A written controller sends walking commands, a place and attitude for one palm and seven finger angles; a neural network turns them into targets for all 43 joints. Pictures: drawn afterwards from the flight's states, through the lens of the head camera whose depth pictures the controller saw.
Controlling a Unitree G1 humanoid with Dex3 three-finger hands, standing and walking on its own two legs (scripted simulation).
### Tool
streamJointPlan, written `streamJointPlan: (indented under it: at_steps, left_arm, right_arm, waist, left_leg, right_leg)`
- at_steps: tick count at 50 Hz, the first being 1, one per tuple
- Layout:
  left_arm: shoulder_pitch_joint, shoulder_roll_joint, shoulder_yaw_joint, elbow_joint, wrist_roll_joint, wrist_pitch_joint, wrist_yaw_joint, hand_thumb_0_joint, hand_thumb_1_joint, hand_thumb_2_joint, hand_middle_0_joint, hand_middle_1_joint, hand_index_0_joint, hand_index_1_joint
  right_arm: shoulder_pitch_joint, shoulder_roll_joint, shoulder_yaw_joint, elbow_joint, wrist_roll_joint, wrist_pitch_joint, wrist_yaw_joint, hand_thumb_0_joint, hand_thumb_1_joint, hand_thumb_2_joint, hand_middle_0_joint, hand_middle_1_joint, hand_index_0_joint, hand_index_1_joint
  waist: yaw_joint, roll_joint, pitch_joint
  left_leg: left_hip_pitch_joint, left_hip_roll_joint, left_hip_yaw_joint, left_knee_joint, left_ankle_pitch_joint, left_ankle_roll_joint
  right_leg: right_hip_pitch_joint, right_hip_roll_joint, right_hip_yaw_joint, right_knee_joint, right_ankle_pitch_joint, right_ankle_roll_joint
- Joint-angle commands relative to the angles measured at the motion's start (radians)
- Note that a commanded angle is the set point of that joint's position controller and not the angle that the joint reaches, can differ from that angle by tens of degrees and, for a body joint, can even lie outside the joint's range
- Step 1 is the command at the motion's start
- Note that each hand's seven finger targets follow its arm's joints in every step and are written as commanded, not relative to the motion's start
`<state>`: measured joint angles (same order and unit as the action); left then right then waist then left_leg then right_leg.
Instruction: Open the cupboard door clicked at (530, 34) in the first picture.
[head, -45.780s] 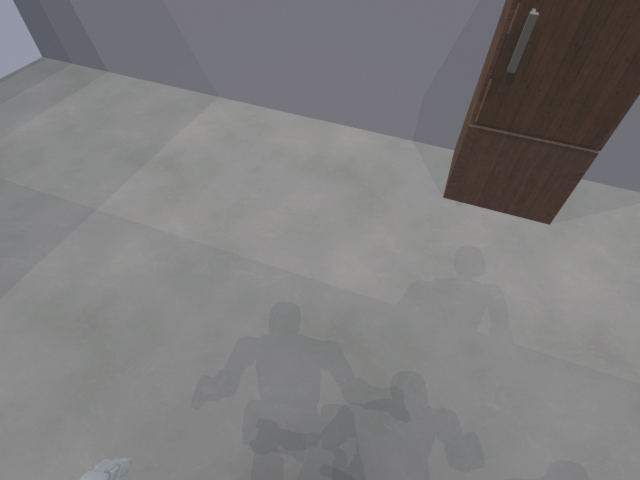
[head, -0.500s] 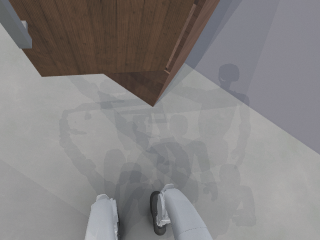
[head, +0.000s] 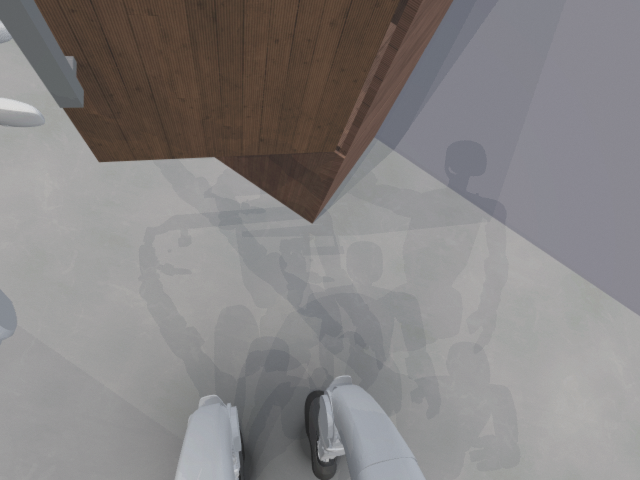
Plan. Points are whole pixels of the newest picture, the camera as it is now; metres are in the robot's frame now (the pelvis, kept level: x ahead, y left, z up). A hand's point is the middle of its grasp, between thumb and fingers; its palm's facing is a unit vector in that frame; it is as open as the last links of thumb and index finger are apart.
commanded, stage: slide the fingers in behind the handle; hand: left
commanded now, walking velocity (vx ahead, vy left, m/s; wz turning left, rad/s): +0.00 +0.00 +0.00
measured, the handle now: (37, 23) +0.60 +0.24 +0.07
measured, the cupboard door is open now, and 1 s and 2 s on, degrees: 42 40 40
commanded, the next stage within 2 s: close the thumb around the handle in 0.96 s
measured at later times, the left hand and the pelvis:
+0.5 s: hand (0, 57) +0.55 +0.26 +0.07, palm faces +0.12 -0.99 +0.01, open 15.0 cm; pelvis +0.01 +0.00 +0.00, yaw +2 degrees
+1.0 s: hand (61, 56) +0.56 +0.22 +0.06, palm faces +0.06 -1.00 -0.02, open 14.2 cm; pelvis +0.01 -0.01 +0.00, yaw +0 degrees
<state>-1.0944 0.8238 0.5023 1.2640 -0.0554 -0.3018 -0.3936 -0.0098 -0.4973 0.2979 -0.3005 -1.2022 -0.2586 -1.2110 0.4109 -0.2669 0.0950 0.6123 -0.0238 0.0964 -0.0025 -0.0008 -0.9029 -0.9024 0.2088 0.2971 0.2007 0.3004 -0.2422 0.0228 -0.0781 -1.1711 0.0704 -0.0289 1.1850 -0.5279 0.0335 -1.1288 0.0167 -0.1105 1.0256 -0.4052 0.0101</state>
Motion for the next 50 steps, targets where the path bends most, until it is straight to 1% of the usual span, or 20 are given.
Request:
streamJointPlan:
  at_steps: [1,2,4,8,10,12,15,17,19,22,24,26,28,30,33,36,39,42,45,50]
  left_arm:
    - [-0.453,0.17,-0.04,-0.239,-0.006,-0.081,-0.008,0.0,-0.5,0.3,-0.3,-1.2,-0.3,-1.2]
    - [-0.453,0.16,-0.047,-0.235,-0.004,-0.079,-0.005,0.0,-0.5,0.3,-0.3,-1.2,-0.3,-1.2]
    - [-0.453,0.134,-0.061,-0.201,-0.009,-0.067,0.003,0.0,-0.5,0.3,-0.3,-1.2,-0.3,-1.2]
    - [-0.465,0.116,-0.075,-0.25,-0.002,-0.073,0.008,0.0,-0.5,0.3,-0.3,-1.2,-0.3,-1.2]
    - [-0.45,0.089,-0.085,-0.246,-0.008,-0.072,0.009,0.0,-0.5,0.3,-0.3,-1.2,-0.3,-1.2]
    - [-0.451,0.063,-0.101,-0.258,-0.009,-0.077,0.01,0.0,-0.5,0.3,-0.3,-1.2,-0.3,-1.2]
    - [-0.481,0.005,-0.145,-0.253,-0.007,-0.075,0.022,0.0,-0.5,0.3,-0.3,-1.2,-0.3,-1.2]
    - [-0.496,-0.005,-0.145,-0.276,-0.007,-0.083,0.031,0.0,-0.5,0.3,-0.3,-1.2,-0.3,-1.2]
    - [-0.48,-0.031,-0.157,-0.252,-0.009,-0.08,0.04,0.0,-0.5,0.3,-0.3,-1.2,-0.3,-1.2]
    - [-0.489,-0.053,-0.172,-0.284,-0.01,-0.094,0.042,0.0,-0.5,0.3,-0.3,-1.2,-0.3,-1.2]
    - [-0.469,-0.073,-0.178,-0.286,-0.013,-0.098,0.047,0.0,-0.5,0.3,-0.3,-1.2,-0.3,-1.2]
    - [-0.469,-0.123,-0.21,-0.308,-0.017,-0.107,0.049,0.0,-0.5,0.3,-0.3,-1.2,-0.3,-1.2]
    - [-0.479,-0.112,-0.2,-0.293,-0.018,-0.109,0.059,0.0,-0.5,0.3,-0.3,-1.2,-0.3,-1.2]
    - [-0.46,-0.089,-0.181,-0.287,-0.015,-0.114,0.065,0.0,-0.5,0.3,-0.3,-1.2,-0.3,-1.2]
    - [-0.471,-0.114,-0.203,-0.284,-0.012,-0.124,0.067,0.0,-0.5,0.3,-0.3,-1.2,-0.3,-1.2]
    - [-0.468,-0.086,-0.175,-0.264,-0.018,-0.129,0.071,0.0,-0.5,0.3,-0.3,-1.2,-0.3,-1.2]
    - [-0.45,-0.022,-0.108,-0.215,-0.031,-0.121,0.083,0.0,-0.5,0.3,-0.3,-1.2,-0.3,-1.2]
    - [-0.436,0.083,-0.034,-0.251,-0.004,-0.139,0.11,0.0,-0.5,0.3,-0.3,-1.2,-0.3,-1.2]
    - [-0.376,0.128,0.004,-0.244,0.011,-0.143,0.126,0.0,-0.5,0.3,-0.3,-1.2,-0.3,-1.2]
    - [-0.348,0.177,0.039,-0.276,0.003,-0.142,0.112,0.0,-0.5,0.3,-0.3,-1.2,-0.3,-1.2]
  right_arm:
    - [0.237,-0.222,-0.082,-0.003,-0.011,-0.008,-0.015,0.0,-0.9,-0.9,0.2,0.3,0.2,0.3]
    - [0.237,-0.223,-0.084,-0.001,-0.01,-0.006,-0.015,0.0,-0.9,-0.9,0.2,0.3,0.2,0.3]
    - [0.234,-0.222,-0.082,0.005,-0.011,-0.007,-0.014,0.0,-0.9,-0.9,0.2,0.3,0.2,0.3]
    - [0.243,-0.219,-0.088,0.01,-0.016,-0.009,-0.011,0.0,-0.9,-0.9,0.2,0.3,0.2,0.3]
    - [0.243,-0.217,-0.091,0.013,-0.016,-0.007,-0.007,0.0,-0.9,-0.9,0.2,0.3,0.2,0.3]
    - [0.242,-0.215,-0.092,0.015,-0.016,-0.005,-0.005,0.0,-0.9,-0.9,0.2,0.3,0.2,0.3]
    - [0.237,-0.211,-0.095,0.023,-0.018,-0.006,-0.003,0.0,-0.9,-0.9,0.2,0.3,0.2,0.3]
    - [0.242,-0.21,-0.098,0.029,-0.022,-0.008,-0.001,0.0,-0.9,-0.9,0.2,0.3,0.2,0.3]
    - [0.243,-0.208,-0.1,0.033,-0.022,-0.009,0.003,0.0,-0.9,-0.9,0.2,0.3,0.2,0.3]
    - [0.241,-0.203,-0.102,0.036,-0.025,-0.011,0.007,0.0,-0.9,-0.9,0.2,0.3,0.2,0.3]
    - [0.241,-0.202,-0.106,0.037,-0.026,-0.01,0.01,0.0,-0.9,-0.9,0.2,0.3,0.2,0.3]
    - [0.242,-0.195,-0.111,0.036,-0.028,-0.011,0.015,0.0,-0.9,-0.9,0.2,0.3,0.2,0.3]
    - [0.239,-0.197,-0.111,0.044,-0.027,-0.008,0.016,0.0,-0.9,-0.9,0.2,0.3,0.2,0.3]
    - [0.236,-0.198,-0.111,0.044,-0.026,-0.009,0.016,0.0,-0.9,-0.9,0.2,0.3,0.2,0.3]
    - [0.229,-0.193,-0.11,0.046,-0.026,-0.01,0.017,0.0,-0.9,-0.9,0.2,0.3,0.2,0.3]
    - [0.23,-0.195,-0.107,0.042,-0.024,-0.01,0.012,0.0,-0.9,-0.9,0.2,0.3,0.2,0.3]
    - [0.22,-0.197,-0.1,0.029,-0.019,-0.011,0.006,0.0,-0.9,-0.9,0.2,0.3,0.2,0.3]
    - [0.222,-0.196,-0.095,0.007,-0.023,-0.013,0.008,0.0,-0.9,-0.9,0.2,0.3,0.2,0.3]
    - [0.217,-0.195,-0.093,-0.018,-0.02,-0.009,0.011,0.0,-0.9,-0.9,0.2,0.3,0.2,0.3]
    - [0.211,-0.198,-0.095,-0.04,-0.01,-0.007,0.006,0.0,-0.9,-0.9,0.2,0.3,0.2,0.3]
  waist:
    - [-0.038,0.321,-0.561]
    - [-0.038,0.336,-0.554]
    - [-0.051,0.291,-0.521]
    - [-0.043,0.343,-0.59]
    - [-0.044,0.316,-0.576]
    - [-0.041,0.346,-0.577]
    - [-0.057,0.324,-0.54]
    - [-0.051,0.356,-0.573]
    - [-0.06,0.308,-0.554]
    - [-0.052,0.344,-0.586]
    - [-0.05,0.322,-0.576]
    - [-0.052,0.34,-0.593]
    - [-0.056,0.306,-0.567]
    - [-0.047,0.299,-0.567]
    - [-0.051,0.324,-0.561]
    - [-0.05,0.291,-0.543]
    - [-0.036,0.244,-0.536]
    - [0.0,0.293,-0.585]
    - [0.009,0.22,-0.588]
    - [0.024,0.208,-0.625]
  left_leg:
    - [0.598,-0.003,-0.098,-0.121,0.574,-0.025]
    - [0.614,-0.001,-0.1,-0.125,0.583,-0.031]
    - [0.578,-0.005,-0.094,-0.125,0.54,-0.023]
    - [0.636,-0.004,-0.098,-0.117,0.615,-0.03]
    - [0.634,-0.003,-0.101,-0.119,0.621,-0.03]
    - [0.667,0.001,-0.106,-0.12,0.657,-0.037]
    - [0.646,-0.003,-0.105,-0.127,0.596,-0.032]
    - [0.685,-0.002,-0.113,-0.124,0.64,-0.041]
    - [0.664,-0.004,-0.11,-0.125,0.625,-0.035]
    - [0.687,-0.006,-0.109,-0.123,0.651,-0.038]
    - [0.693,-0.005,-0.111,-0.128,0.663,-0.039]
    - [0.717,-0.006,-0.112,-0.123,0.702,-0.04]
    - [0.693,-0.009,-0.109,-0.128,0.67,-0.038]
    - [0.68,-0.011,-0.1,-0.132,0.645,-0.033]
    - [0.69,-0.013,-0.098,-0.131,0.645,-0.036]
    - [0.658,-0.013,-0.099,-0.134,0.63,-0.03]
    - [0.579,-0.02,-0.08,-0.132,0.567,-0.022]
    - [0.57,-0.023,-0.071,-0.123,0.602,-0.023]
    - [0.5,-0.025,-0.051,-0.118,0.584,-0.013]
    - [0.465,-0.028,-0.033,-0.126,0.557,-0.007]
  right_leg:
    - [0.108,0.048,0.027,-0.065,0.231,-0.036]
    - [0.094,0.046,0.025,-0.069,0.225,-0.035]
    - [0.1,0.048,0.026,-0.078,0.221,-0.032]
    - [0.106,0.045,0.027,-0.071,0.253,-0.036]
    - [0.114,0.048,0.024,-0.075,0.258,-0.036]
    - [0.09,0.047,0.023,-0.075,0.258,-0.038]
    - [0.077,0.047,0.021,-0.08,0.232,-0.037]
    - [0.07,0.045,0.02,-0.076,0.241,-0.041]
    - [0.085,0.047,0.019,-0.082,0.248,-0.039]
    - [0.091,0.046,0.021,-0.077,0.26,-0.043]
    - [0.102,0.047,0.02,-0.083,0.266,-0.042]
    - [0.094,0.049,0.02,-0.08,0.281,-0.045]
    - [0.114,0.049,0.021,-0.089,0.284,-0.042]
    - [0.13,0.049,0.025,-0.092,0.28,-0.042]
    - [0.114,0.048,0.025,-0.092,0.274,-0.042]
    - [0.132,0.048,0.027,-0.085,0.276,-0.045]
    - [0.186,0.046,0.034,-0.08,0.284,-0.04]
    - [0.222,0.043,0.043,-0.059,0.318,-0.043]
    - [0.302,0.044,0.054,-0.053,0.367,-0.035]
    - [0.376,0.043,0.067,-0.055,0.401,-0.028]
